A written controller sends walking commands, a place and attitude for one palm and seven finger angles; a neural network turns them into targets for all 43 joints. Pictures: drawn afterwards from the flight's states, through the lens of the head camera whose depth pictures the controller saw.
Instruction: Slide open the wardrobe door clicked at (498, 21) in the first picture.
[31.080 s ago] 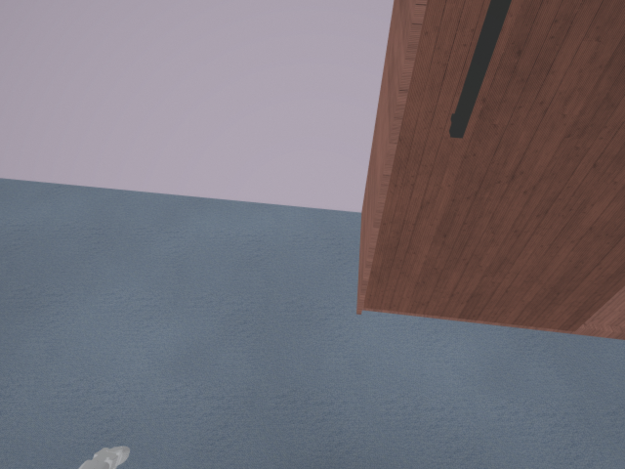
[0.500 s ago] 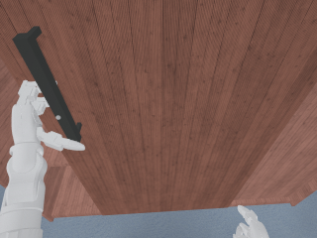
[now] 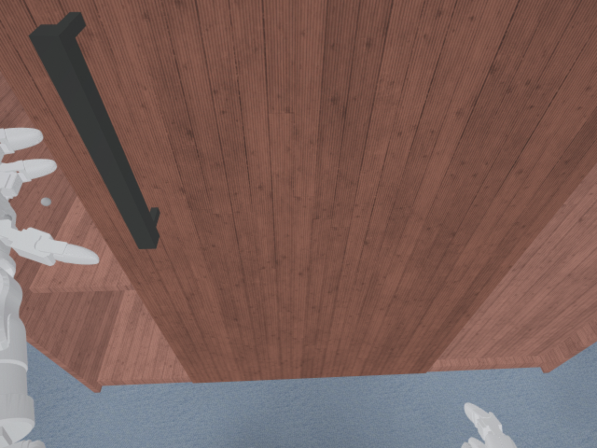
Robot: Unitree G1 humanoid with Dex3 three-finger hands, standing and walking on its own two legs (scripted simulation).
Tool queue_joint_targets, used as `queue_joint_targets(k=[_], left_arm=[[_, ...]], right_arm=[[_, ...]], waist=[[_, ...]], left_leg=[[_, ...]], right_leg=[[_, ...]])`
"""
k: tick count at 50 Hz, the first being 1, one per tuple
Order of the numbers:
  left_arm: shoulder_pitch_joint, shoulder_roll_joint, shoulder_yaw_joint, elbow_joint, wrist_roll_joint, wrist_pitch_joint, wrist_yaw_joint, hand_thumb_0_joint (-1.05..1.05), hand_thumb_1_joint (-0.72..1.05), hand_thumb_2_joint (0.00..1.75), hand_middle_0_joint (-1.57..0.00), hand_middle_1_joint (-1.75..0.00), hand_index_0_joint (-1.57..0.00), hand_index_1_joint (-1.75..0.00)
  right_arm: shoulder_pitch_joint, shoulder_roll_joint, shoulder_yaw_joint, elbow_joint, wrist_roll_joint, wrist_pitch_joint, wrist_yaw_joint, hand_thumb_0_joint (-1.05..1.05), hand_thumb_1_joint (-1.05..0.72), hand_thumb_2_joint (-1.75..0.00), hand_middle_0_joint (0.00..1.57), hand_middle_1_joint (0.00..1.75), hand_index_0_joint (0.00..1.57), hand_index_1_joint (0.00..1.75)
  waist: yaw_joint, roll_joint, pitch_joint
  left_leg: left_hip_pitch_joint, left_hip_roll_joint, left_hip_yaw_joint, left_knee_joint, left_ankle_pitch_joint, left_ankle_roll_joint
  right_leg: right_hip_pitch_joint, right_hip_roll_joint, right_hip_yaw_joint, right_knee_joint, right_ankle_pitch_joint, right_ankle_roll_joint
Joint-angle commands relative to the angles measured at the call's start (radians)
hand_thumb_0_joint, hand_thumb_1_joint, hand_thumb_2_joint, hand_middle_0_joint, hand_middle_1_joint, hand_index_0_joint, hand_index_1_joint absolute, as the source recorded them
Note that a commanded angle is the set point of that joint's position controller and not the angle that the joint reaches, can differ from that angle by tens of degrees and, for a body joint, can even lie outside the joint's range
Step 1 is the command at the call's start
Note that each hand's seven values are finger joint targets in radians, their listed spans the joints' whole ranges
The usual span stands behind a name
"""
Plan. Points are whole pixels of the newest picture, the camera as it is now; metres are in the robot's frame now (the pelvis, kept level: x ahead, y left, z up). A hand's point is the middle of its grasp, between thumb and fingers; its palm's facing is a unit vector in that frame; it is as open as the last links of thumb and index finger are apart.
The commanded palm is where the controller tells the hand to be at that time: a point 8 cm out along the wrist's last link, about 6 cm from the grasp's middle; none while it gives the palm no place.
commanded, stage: slip the hand off the handle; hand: left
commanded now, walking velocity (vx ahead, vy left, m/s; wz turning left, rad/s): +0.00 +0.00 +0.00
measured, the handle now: (118, 152) +0.38 +0.25 +0.21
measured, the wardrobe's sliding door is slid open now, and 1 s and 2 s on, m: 0.30 0.30 0.30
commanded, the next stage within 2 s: draw the hand back to the body in 0.62 s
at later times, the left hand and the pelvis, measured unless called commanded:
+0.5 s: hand (20, 257) +0.26 +0.32 +0.16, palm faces +0.41 -0.89 -0.19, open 14.7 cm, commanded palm +0.21 +0.36 +0.17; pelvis +0.01 +0.02 +0.00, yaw +0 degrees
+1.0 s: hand (39, 269) +0.24 +0.29 +0.17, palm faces +0.14 -0.99 -0.08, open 14.7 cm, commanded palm +0.19 +0.34 +0.18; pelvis +0.02 +0.01 +0.01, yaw +1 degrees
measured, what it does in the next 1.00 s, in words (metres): stands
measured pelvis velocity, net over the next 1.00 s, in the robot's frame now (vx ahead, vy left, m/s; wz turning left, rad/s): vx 0.02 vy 0.01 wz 0.02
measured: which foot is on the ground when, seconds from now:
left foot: down 0.00-1.00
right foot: down 0.00-1.00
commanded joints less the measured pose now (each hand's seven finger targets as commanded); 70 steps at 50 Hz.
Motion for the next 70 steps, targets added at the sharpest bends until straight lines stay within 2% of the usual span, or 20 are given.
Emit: queue_joint_targets(k=[1,6,8,14,20,26,30,37,38,39,45,51,53,58,62,63,64,65,66,70], left_arm=[[-0.177,0.284,0.083,-0.236,-0.023,-0.089,-0.008,0.0,-0.55,0.2,-0.25,-1.15,-0.25,-1.15],[-0.02,0.284,0.133,-0.326,-0.048,-0.056,0.004,0.0,-0.55,0.2,-0.25,-1.15,-0.25,-1.15],[-0.085,0.252,0.097,-0.411,-0.051,-0.053,0.011,0.0,-0.55,0.2,-0.25,-1.15,-0.25,-1.15],[0.048,0.191,0.076,-0.575,-0.044,-0.069,0.049,0.0,-0.55,0.2,-0.25,-1.15,-0.25,-1.15],[0.098,0.129,0.032,-0.601,-0.062,-0.014,0.035,0.0,-0.55,0.2,-0.25,-1.15,-0.25,-1.15],[0.232,0.143,0.068,-0.689,-0.057,0.004,0.041,0.0,-0.55,0.2,-0.25,-1.15,-0.25,-1.15],[0.291,0.098,0.044,-0.762,-0.074,-0.002,0.038,0.0,-0.55,0.2,-0.25,-1.15,-0.25,-1.15],[0.253,0.121,0.071,-0.719,-0.082,0.019,0.036,0.0,-0.55,0.2,-0.25,-1.15,-0.25,-1.15],[0.247,0.088,0.031,-0.604,-0.185,0.113,-0.06,0.0,-0.55,0.2,-0.25,-1.15,-0.25,-1.15],[0.174,0.128,0.044,-0.677,-0.206,0.152,-0.109,0.0,-0.55,0.2,-0.25,-1.15,-0.25,-1.15],[0.136,0.212,0.065,-0.675,-0.246,0.312,-0.24,0.0,-0.55,0.2,-0.25,-1.15,-0.25,-1.15],[0.371,0.237,0.211,-0.633,-0.278,0.345,-0.219,0.0,-0.55,0.2,-0.25,-1.15,-0.25,-1.15],[0.399,0.19,0.199,-0.634,-0.298,0.363,-0.21,0.0,-0.55,0.2,-0.25,-1.15,-0.25,-1.15],[0.371,0.129,0.106,-0.802,-0.269,0.362,-0.191,0.0,-0.51,0.22,-0.25,-1.13,-0.25,-1.13],[0.314,0.151,0.086,-0.908,-0.249,0.316,-0.179,0.0,-0.37,0.29,-0.24,-1.04,-0.24,-1.04],[0.312,0.282,0.126,-0.933,-0.052,0.246,0.027,0.0,-0.33,0.31,-0.24,-1.02,-0.24,-1.02],[0.387,0.135,0.047,-0.856,-0.039,0.225,0.104,0.0,-0.3,0.32,-0.24,-1.0,-0.24,-1.0],[0.444,0.09,0.022,-0.816,-0.031,0.22,0.14,0.0,-0.26,0.34,-0.24,-0.98,-0.24,-0.98],[0.438,0.113,0.035,-0.844,-0.004,0.197,0.171,0.0,-0.22,0.36,-0.24,-0.96,-0.24,-0.96],[0.473,0.098,0.016,-0.929,0.036,0.12,0.235,0.0,-0.08,0.43,-0.23,-0.87,-0.23,-0.87]], right_arm=[[-0.067,-0.138,-0.051,-0.156,-0.004,-0.058,-0.004,0.0,-0.9,-0.9,0.2,0.3,0.2,0.3],[-0.082,-0.135,-0.053,-0.188,-0.002,-0.058,0.005,0.0,-0.9,-0.9,0.2,0.3,0.2,0.3],[-0.095,-0.13,-0.049,-0.195,0.002,-0.064,0.004,0.0,-0.9,-0.9,0.2,0.3,0.2,0.3],[-0.109,-0.114,-0.049,-0.19,-0.011,-0.092,0.008,0.0,-0.9,-0.9,0.2,0.3,0.2,0.3],[-0.136,-0.11,-0.037,-0.186,-0.002,-0.107,-0.006,0.0,-0.9,-0.9,0.2,0.3,0.2,0.3],[-0.137,-0.103,-0.033,-0.189,-0.008,-0.115,-0.001,0.0,-0.9,-0.9,0.2,0.3,0.2,0.3],[-0.154,-0.093,-0.03,-0.203,-0.008,-0.123,0.007,0.0,-0.9,-0.9,0.2,0.3,0.2,0.3],[-0.161,-0.091,-0.023,-0.182,-0.003,-0.12,-0.007,0.0,-0.9,-0.9,0.2,0.3,0.2,0.3],[-0.162,-0.109,-0.016,-0.173,0.028,-0.133,-0.021,0.0,-0.9,-0.9,0.2,0.3,0.2,0.3],[-0.181,-0.109,-0.01,-0.188,0.04,-0.143,-0.037,0.0,-0.9,-0.9,0.2,0.3,0.2,0.3],[-0.19,-0.113,0.013,-0.202,0.052,-0.204,-0.065,0.0,-0.9,-0.9,0.2,0.3,0.2,0.3],[-0.189,-0.112,0.004,-0.222,0.05,-0.214,-0.014,0.0,-0.9,-0.9,0.2,0.3,0.2,0.3],[-0.186,-0.113,-0.002,-0.234,0.057,-0.21,-0.004,0.0,-0.9,-0.9,0.2,0.3,0.2,0.3],[-0.183,-0.11,-0.008,-0.254,0.058,-0.223,0.004,0.0,-0.9,-0.9,0.2,0.3,0.2,0.3],[-0.169,-0.114,-0.007,-0.238,0.05,-0.247,-0.012,0.0,-0.9,-0.9,0.2,0.3,0.2,0.3],[-0.165,-0.122,-0.027,-0.224,0.006,-0.232,0.007,0.0,-0.9,-0.9,0.2,0.3,0.2,0.3],[-0.166,-0.112,-0.026,-0.212,0.004,-0.226,0.011,0.0,-0.9,-0.9,0.2,0.3,0.2,0.3],[-0.162,-0.108,-0.026,-0.212,0.008,-0.218,0.013,0.0,-0.9,-0.9,0.2,0.3,0.2,0.3],[-0.162,-0.115,-0.035,-0.2,0.005,-0.203,0.013,0.0,-0.9,-0.9,0.2,0.3,0.2,0.3],[-0.164,-0.094,-0.038,-0.198,-0.006,-0.18,0.02,0.0,-0.9,-0.9,0.2,0.3,0.2,0.3]], waist=[[0.027,0.054,-0.257],[0.058,0.032,-0.243],[0.034,0.059,-0.219],[0.037,0.113,-0.223],[0.028,0.089,-0.151],[0.053,0.072,-0.175],[0.05,0.087,-0.168],[0.034,0.088,-0.094],[0.009,0.082,-0.12],[0.021,0.099,-0.14],[0.027,0.087,-0.148],[0.077,0.011,-0.095],[0.068,0.009,-0.087],[0.043,0.106,-0.1],[0.027,0.087,-0.103],[0.058,0.088,0.013],[0.03,0.037,0.063],[0.027,-0.016,0.084],[0.036,-0.029,0.065],[0.043,0.117,-0.067]], left_leg=[[0.212,-0.008,-0.073,-0.095,0.003,0.005],[0.196,-0.005,-0.062,-0.101,0.054,0.005],[0.215,-0.003,-0.071,-0.114,0.031,0.003],[0.277,0.008,-0.092,-0.126,0.054,-0.009],[0.257,0.008,-0.112,-0.161,-0.047,-0.016],[0.278,0.008,-0.106,-0.15,0.04,-0.022],[0.285,0.004,-0.106,-0.149,0.045,-0.029],[0.232,-0.006,-0.093,-0.147,-0.03,-0.021],[0.251,0.004,-0.106,-0.175,-0.072,-0.024],[0.27,-0.001,-0.103,-0.176,-0.07,-0.015],[0.318,-0.003,-0.117,-0.192,-0.008,0.003],[0.281,0.003,-0.104,-0.18,0.086,-0.009],[0.269,0.001,-0.093,-0.175,0.068,-0.012],[0.32,0.002,-0.08,-0.166,0.067,-0.006],[0.335,-0.001,-0.088,-0.169,0.044,0.005],[0.259,-0.006,-0.087,-0.171,-0.009,-0.002],[0.25,0.0,-0.079,-0.173,-0.053,-0.009],[0.247,0.003,-0.083,-0.171,-0.082,-0.011],[0.269,0.005,-0.073,-0.168,-0.066,-0.004],[0.354,0.002,-0.06,-0.2,-0.015,-0.002]], right_leg=[[-0.041,-0.002,0.071,-0.116,0.038,0.009],[-0.011,-0.003,0.062,-0.108,0.089,0.013],[-0.049,0.001,0.056,-0.109,0.068,0.013],[-0.067,0.007,0.04,-0.089,0.08,0.008],[-0.076,0.0,0.04,-0.103,0.043,0.01],[-0.037,0.005,0.035,-0.108,0.093,0.006],[-0.047,0.006,0.028,-0.104,0.09,0.008],[-0.066,-0.001,0.042,-0.125,0.043,0.01],[-0.009,-0.012,0.047,-0.157,0.037,0.01],[0.015,-0.011,0.052,-0.172,0.039,0.014],[0.068,-0.018,0.058,-0.215,0.061,0.014],[0.094,-0.018,0.051,-0.213,0.131,0.007],[0.07,-0.022,0.054,-0.208,0.119,0.012],[0.044,-0.024,0.059,-0.207,0.119,0.017],[0.036,-0.017,0.058,-0.217,0.094,0.022],[0.014,-0.03,0.108,-0.297,0.041,0.012],[-0.011,-0.051,0.097,-0.313,-0.004,0.011],[-0.021,-0.054,0.097,-0.311,-0.035,0.012],[-0.002,-0.058,0.104,-0.328,-0.031,0.01],[0.084,-0.065,0.096,-0.285,0.039,0.008]])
